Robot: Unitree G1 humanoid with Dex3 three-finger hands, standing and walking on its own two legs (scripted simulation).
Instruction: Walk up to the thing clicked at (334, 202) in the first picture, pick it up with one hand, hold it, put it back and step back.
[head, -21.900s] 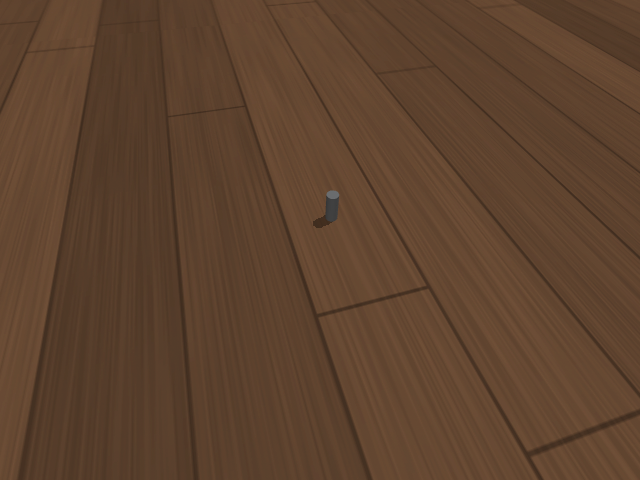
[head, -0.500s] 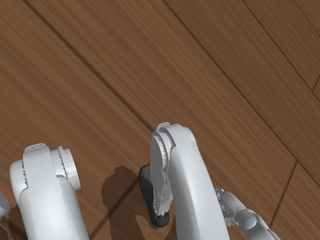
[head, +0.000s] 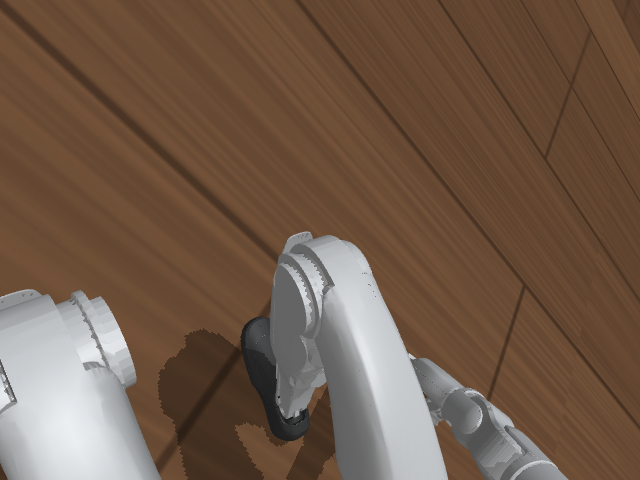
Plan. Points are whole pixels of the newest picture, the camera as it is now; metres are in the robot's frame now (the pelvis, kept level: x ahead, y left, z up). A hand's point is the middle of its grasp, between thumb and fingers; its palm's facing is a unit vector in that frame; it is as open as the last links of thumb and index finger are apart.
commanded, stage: lower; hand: left
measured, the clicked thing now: out of the picture +0.45 +0.34 -0.19
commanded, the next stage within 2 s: loosen in 0.58 s
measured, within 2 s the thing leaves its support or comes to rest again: rests again in 0.50 s
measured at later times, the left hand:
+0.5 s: hand out of the picture +0.45 +0.34 -0.18, palm faces +0.49 -0.87 -0.03, open 7.5 cm
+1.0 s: hand out of the picture +0.45 +0.33 -0.18, palm faces +0.48 -0.88 -0.03, open 7.9 cm
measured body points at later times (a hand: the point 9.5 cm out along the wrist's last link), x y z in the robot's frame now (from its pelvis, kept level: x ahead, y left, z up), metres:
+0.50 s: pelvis -0.01 +0.01 +0.00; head +0.24 +0.19 +0.32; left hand +0.42 +0.38 -0.18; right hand +0.16 -0.24 -0.05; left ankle +0.07 +0.14 -0.26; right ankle +0.12 -0.13 -0.26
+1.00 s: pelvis -0.01 +0.01 +0.00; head +0.24 +0.20 +0.32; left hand +0.42 +0.38 -0.18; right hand +0.15 -0.24 -0.04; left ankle +0.07 +0.14 -0.26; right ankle +0.12 -0.12 -0.26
